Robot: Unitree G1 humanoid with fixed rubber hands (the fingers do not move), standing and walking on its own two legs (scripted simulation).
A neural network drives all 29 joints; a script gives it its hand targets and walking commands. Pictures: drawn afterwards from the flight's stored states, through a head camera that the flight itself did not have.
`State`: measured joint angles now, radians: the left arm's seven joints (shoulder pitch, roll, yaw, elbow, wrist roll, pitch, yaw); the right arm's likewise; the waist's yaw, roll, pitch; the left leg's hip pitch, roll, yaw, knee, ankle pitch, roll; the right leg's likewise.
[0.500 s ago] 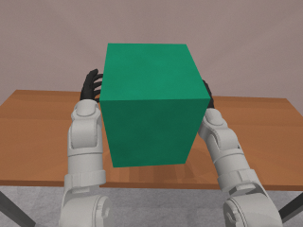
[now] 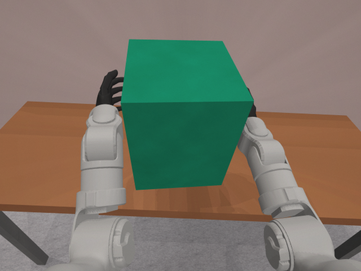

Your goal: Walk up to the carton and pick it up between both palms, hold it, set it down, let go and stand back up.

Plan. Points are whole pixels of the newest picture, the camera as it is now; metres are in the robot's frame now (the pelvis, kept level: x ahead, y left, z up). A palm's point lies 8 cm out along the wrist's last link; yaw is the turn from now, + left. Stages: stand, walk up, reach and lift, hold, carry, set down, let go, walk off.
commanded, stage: hold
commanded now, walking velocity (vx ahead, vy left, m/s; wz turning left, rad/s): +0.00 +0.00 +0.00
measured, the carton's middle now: (178, 117) +0.39 +0.00 +0.18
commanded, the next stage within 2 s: none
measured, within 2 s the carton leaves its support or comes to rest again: neither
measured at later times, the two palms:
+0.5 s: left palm (107, 107) +0.36 +0.15 +0.22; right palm (251, 115) +0.36 -0.15 +0.20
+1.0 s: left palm (106, 109) +0.37 +0.15 +0.21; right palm (247, 111) +0.37 -0.14 +0.20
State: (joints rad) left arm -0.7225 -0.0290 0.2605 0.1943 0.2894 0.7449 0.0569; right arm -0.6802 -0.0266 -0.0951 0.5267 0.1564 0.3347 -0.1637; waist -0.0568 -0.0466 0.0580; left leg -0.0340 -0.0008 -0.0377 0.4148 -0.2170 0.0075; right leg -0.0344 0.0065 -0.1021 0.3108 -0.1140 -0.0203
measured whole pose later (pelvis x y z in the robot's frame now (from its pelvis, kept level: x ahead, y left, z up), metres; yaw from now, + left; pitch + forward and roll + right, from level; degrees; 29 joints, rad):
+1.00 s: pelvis +0.01 +0.00 +0.00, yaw +1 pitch -11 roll -2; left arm -0.66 -0.05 0.30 0.11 0.31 0.83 0.01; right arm -0.69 -0.05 -0.02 0.48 0.22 0.44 -0.20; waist -0.10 -0.05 0.04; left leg 0.02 0.00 -0.05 0.41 -0.24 0.01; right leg 0.03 0.02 -0.10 0.29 -0.13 -0.02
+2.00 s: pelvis +0.01 +0.00 +0.00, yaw +1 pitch -11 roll -1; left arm -0.71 -0.03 0.31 0.13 0.31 0.83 0.00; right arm -0.71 -0.04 -0.04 0.48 0.22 0.43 -0.21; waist -0.08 -0.05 0.05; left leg 0.01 0.00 -0.05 0.42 -0.23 0.01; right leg 0.02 0.02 -0.10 0.31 -0.13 -0.02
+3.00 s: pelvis +0.01 +0.00 +0.00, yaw +1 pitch -11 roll -2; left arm -0.69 -0.03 0.29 0.11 0.30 0.81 0.00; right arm -0.69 -0.05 -0.02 0.44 0.23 0.42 -0.22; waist -0.09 -0.03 0.05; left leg 0.00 0.00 -0.05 0.42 -0.23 0.01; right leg 0.01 0.01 -0.09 0.30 -0.13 -0.02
